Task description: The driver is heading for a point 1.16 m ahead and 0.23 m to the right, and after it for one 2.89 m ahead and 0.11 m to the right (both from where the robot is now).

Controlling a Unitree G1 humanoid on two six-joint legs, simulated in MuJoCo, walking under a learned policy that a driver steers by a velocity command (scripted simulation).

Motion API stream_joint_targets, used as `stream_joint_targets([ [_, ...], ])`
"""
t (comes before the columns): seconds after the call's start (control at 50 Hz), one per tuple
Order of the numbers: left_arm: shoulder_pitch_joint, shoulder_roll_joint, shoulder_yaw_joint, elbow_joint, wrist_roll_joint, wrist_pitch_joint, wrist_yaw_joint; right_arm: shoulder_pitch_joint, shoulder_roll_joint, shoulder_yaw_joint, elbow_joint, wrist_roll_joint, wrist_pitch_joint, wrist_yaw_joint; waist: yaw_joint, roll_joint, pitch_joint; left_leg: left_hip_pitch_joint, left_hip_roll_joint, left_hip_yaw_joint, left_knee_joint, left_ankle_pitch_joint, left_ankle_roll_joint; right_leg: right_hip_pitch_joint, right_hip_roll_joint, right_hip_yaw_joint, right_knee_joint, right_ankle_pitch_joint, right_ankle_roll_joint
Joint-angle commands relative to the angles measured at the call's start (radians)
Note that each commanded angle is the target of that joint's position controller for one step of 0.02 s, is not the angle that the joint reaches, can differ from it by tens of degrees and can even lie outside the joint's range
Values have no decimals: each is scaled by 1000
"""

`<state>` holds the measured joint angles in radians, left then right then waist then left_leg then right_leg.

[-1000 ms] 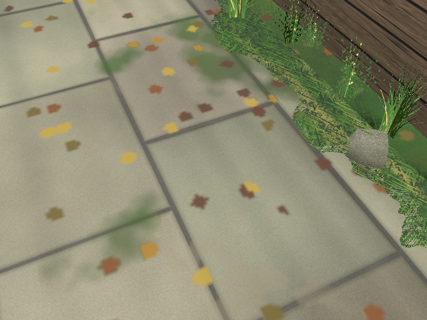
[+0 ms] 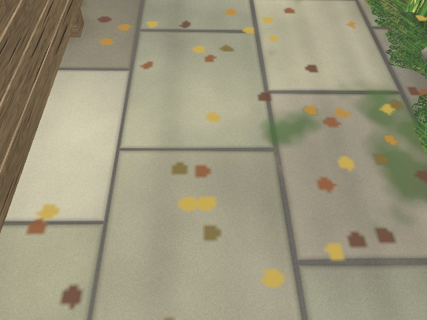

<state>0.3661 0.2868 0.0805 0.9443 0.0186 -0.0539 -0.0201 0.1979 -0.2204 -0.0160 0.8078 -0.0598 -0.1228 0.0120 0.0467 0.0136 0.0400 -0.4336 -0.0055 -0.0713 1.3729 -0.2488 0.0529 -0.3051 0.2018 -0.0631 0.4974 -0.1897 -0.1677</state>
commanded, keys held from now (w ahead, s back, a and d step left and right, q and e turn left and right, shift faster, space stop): w+e+shift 0.56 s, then w+shift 0.06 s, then w+q+shift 0.38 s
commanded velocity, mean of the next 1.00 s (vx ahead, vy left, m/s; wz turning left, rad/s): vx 1.00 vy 0.00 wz -0.48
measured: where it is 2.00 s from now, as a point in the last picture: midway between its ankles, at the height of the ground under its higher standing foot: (318, 125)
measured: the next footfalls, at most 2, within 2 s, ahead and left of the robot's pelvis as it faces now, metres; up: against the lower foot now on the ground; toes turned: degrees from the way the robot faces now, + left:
left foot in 0.30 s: +0.51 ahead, +0.14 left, +0.00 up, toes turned -18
right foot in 0.74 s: +0.77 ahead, -0.25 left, +0.00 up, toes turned -37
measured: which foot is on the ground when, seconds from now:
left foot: up 0.00-0.28, down 0.30-0.74, up 0.76-1.00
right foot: down 0.00-0.28, up 0.30-0.72, down 0.74-1.00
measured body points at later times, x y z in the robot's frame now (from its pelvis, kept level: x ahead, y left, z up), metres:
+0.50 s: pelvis +0.45 +0.02 +0.01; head +0.48 +0.01 +0.46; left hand +0.71 +0.23 -0.08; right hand +0.38 -0.28 -0.10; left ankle +0.47 +0.15 -0.72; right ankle +0.40 -0.07 -0.62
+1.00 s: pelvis +0.84 -0.22 +0.01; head +0.85 -0.23 +0.46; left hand +0.96 +0.03 -0.12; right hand +0.81 -0.50 -0.11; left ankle +0.99 -0.13 -0.63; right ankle +0.73 -0.23 -0.72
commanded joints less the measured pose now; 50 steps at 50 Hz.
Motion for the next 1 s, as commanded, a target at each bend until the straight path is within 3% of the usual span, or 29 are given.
stream_joint_targets([
  [0.02, 14, 64, 0, -49, -11, -44, 7, 6, -74, 4, -115, -30, 20, 8, -92, 55, 32, -239, 98, -26, -91, -33, -38, 26, -300, 538, -339, -130, -173],
  [0.08, 52, 89, 5, -73, -17, -60, 6, -200, -81, 23, -211, -9, 26, 18, -50, 33, 108, -193, 111, 52, -397, 124, -85, -127, -250, 454, -411, 17, -155],
  [0.14, 119, 110, 18, -75, -29, -56, 2, -316, -46, 43, -251, 15, 21, 30, 23, -39, 77, -43, 50, 101, -663, 359, -88, -95, -202, 400, -366, 317, -78],
  [0.2, 167, 127, 25, -73, -32, -46, 3, -357, -71, 38, -275, 25, 21, 18, 64, -71, 21, -29, 3, 102, -794, 365, -72, 119, -219, 415, -276, 521, -42],
  [0.24, 151, 148, 31, -82, -28, -43, 15, -295, -113, 21, -268, 26, 16, 3, 25, -86, -45, 100, -31, 80, -888, 285, -57, 212, -228, 428, -131, 706, -6],
  [0.26, 131, 183, 38, -89, -22, -45, 15, -189, -162, -1, -242, 30, 11, -9, -33, -90, -127, 227, -44, 69, -899, 209, -44, 235, -231, 433, 17, 783, 13],
  [0.28, 71, 215, 47, -107, -23, -49, 10, -21, -203, -20, -203, 32, 4, -25, -133, -93, -212, 429, -1, 41, -906, 174, -29, 160, -203, 424, 212, 715, 25],
  [0.3, 29, 155, 33, -138, -21, -60, 4, 198, -279, -50, -166, 13, 3, -50, -222, -45, -340, 681, 152, -82, -857, -65, -3, 10, -171, 382, 475, 477, 24],
  [0.32, 139, -34, -13, -176, -75, -60, 13, 246, -328, -65, -155, -41, 5, -53, -149, 260, -495, 999, 508, -570, -930, -266, 100, -344, -71, 253, 814, -325, 54],
  [0.34, 97, 60, -14, -202, -61, -41, 23, 203, -304, -79, -151, -12, 18, -40, -146, 274, -501, 918, 503, -765, -1044, -481, 125, -457, -144, 187, 920, -259, 39],
  [0.36, -19, 106, 0, -191, -29, -26, 20, 115, -197, -60, -160, -2, 21, -35, -153, 150, -304, 743, 419, -575, -1079, -471, 92, -489, -195, 162, 886, -137, 40],
  [0.38, -69, 102, 2, -197, -12, -18, 5, 84, -151, -48, -141, 0, 21, -29, -136, 62, -191, 609, 377, -417, -1087, -282, 77, -475, -225, 151, 841, -87, 49],
  [0.42, -116, 49, -4, -226, 17, 7, -24, 140, -120, -37, -76, 2, 13, -28, -103, 73, -103, 470, 321, -224, -1113, -49, 62, -448, -268, 146, 806, -90, 60],
  [0.44, -131, 17, -12, -244, 20, 22, -33, 159, -94, -32, -43, 15, 5, -21, -83, 81, -81, 433, 306, -171, -1139, -40, 52, -458, -285, 140, 805, -89, 63],
  [0.5, -224, -2, -29, -320, 22, 48, -54, 149, -82, -32, -5, 40, -20, -6, -43, 80, -14, 369, 301, 10, -1187, 159, 28, -523, -317, 120, 770, -1, 68],
  [0.56, -308, 27, -37, -375, 15, 50, -71, 94, -121, -39, 7, 35, -36, -7, -5, 68, 55, 271, 250, 200, -1257, 269, -2, -459, -310, 73, 591, 175, 63],
  [0.64, -414, 9, -64, -398, 26, 30, -85, 227, -185, -40, 69, 31, -32, -8, -35, 15, 117, 285, 236, 305, -1310, 718, 5, -237, -209, -56, 289, 220, -9],
  [0.68, -356, 60, -51, -366, 34, 20, -67, 255, -268, -49, 81, 33, -11, -20, 19, 70, 55, 413, 270, 305, -1177, 1158, 33, -121, -117, -82, 228, 105, -29],
  [0.72, -48, 131, -17, -269, 39, 12, -36, 226, -332, -55, 83, 36, 25, -35, 181, 109, -107, 393, 286, 281, -750, 1301, 60, 225, -87, -31, 141, -9, -53],
  [0.74, 113, 184, 8, -212, 50, 12, -13, 219, -307, -49, 80, 41, 33, -34, 252, 91, -197, 230, 237, 265, -436, 1065, 59, 488, -151, 44, 91, -35, -59],
  [0.76, 64, 277, 29, -218, 59, 10, 7, 305, -126, -18, 43, 62, 29, -11, 96, -241, -328, -110, 34, 212, 28, -157, 21, 758, -482, 456, 40, -154, -60],
  [0.78, 72, 300, 38, -251, 51, 6, 10, 341, -175, -25, 2, 97, 21, -18, 97, -175, -511, -253, -23, -16, 235, -198, 46, 808, -642, 820, -116, -189, -131],
  [0.8, 39, 233, 30, -217, 35, -2, 14, 183, -211, -37, -20, 85, 18, -23, 94, -18, -315, -326, 45, -30, 188, -80, 51, 651, -573, 677, -167, -194, -97],
  [0.82, 3, 174, 15, -188, 28, -18, 14, 170, -168, -27, -22, 81, 19, -13, 40, -5, -122, -321, 88, -1, 85, -34, 49, 446, -546, 541, -210, -118, -82],
  [0.84, -33, 117, 1, -174, 34, -39, 7, 140, -143, -25, -8, 61, 31, -6, 3, 47, -44, -267, 130, -27, -2, -12, 51, 308, -486, 432, -225, 5, -35],
  [0.86, -60, 105, -4, -173, 29, -47, 14, 211, -116, -21, 16, 51, 53, 6, -46, -5, -44, -210, 136, -19, -32, 1, 43, 239, -473, 360, -267, -37, -22],
  [0.9, -59, 48, -20, -151, 11, -70, 11, 222, -97, -27, 35, 43, 89, 26, -77, -33, -7, -184, 158, -19, -74, 18, 30, 156, -445, 256, -345, -44, 2],
  [0.94, -37, 52, -18, -126, -5, -87, 6, 119, -76, -27, 0, 42, 103, 37, -72, -33, 50, -280, 174, 5, -123, 87, 21, 161, -428, 126, -390, 82, 29],
  [1.0, -25, 31, -27, -108, -1, -98, 5, -27, -52, -16, -58, 52, 96, 49, -63, -64, 95, -308, 146, 85, -294, 265, 32, 151, -347, -83, -409, 323, 82],
])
